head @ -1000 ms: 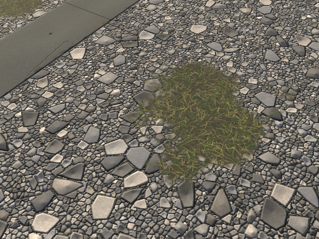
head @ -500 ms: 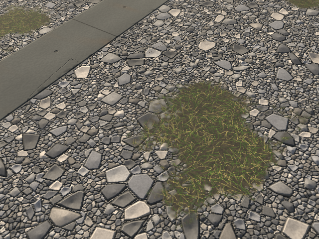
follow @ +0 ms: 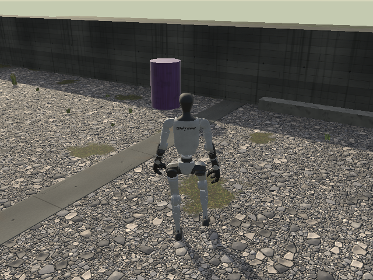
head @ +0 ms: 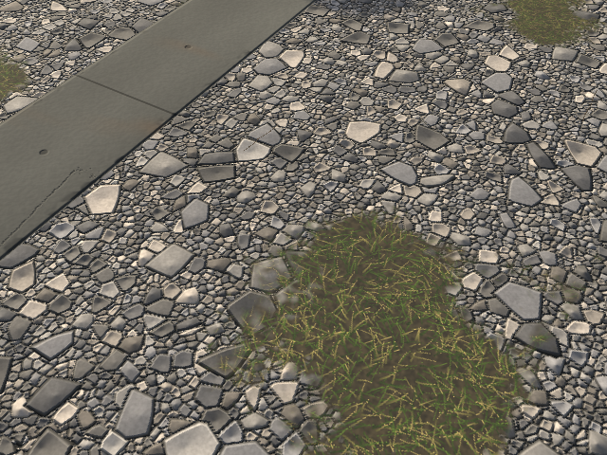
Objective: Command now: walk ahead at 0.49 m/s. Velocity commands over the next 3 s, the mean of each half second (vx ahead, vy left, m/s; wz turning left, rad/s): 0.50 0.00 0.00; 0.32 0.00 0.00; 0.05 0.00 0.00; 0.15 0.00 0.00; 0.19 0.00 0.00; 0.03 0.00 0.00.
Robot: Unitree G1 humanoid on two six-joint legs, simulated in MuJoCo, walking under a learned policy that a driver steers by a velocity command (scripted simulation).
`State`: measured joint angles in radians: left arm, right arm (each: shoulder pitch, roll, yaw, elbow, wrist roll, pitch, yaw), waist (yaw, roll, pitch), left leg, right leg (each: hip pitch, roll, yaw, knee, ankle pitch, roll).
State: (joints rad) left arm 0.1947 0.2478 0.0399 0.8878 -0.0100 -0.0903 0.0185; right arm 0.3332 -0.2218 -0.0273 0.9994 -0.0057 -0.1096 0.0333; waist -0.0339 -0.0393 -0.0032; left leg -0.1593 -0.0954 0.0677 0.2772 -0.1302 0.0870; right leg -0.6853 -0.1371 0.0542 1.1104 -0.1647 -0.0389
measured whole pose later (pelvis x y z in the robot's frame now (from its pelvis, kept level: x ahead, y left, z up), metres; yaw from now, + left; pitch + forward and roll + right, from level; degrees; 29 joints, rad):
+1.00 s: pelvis +0.50 -0.03 -0.01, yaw +0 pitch +2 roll +0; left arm 0.24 0.25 0.05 0.97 0.00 -0.03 0.03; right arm 0.12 -0.21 -0.03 0.92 -0.02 -0.07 0.02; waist 0.01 -0.04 0.04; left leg -0.40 -0.03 0.05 0.44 -0.08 0.06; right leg -0.45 -0.05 0.03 1.01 -0.48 0.03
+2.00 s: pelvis +0.64 -0.04 -0.03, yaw +1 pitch +1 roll +0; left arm 0.41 0.19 0.06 1.08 -0.03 -0.10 0.02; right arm 0.27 -0.20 -0.05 1.08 0.03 -0.11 0.01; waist 0.00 -0.02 -0.02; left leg -0.30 -0.02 0.03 0.73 -0.42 0.08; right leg -0.18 -0.03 0.01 0.65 -0.49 0.01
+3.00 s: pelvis +0.82 -0.05 -0.01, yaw +1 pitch +0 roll +0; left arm 0.19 0.21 0.04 1.04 0.00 -0.01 0.03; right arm 0.30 -0.17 -0.03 1.09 -0.01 -0.04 -0.04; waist 0.00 -0.01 0.03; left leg -0.19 0.00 0.02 0.51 -0.32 0.01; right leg -0.33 0.02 -0.03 0.48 -0.15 -0.04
